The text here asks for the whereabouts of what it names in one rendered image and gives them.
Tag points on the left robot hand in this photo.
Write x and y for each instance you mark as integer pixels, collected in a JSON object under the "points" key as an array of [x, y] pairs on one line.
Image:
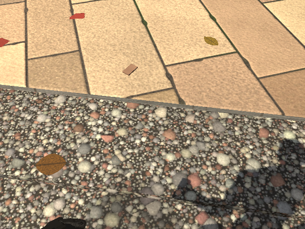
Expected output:
{"points": [[61, 223]]}

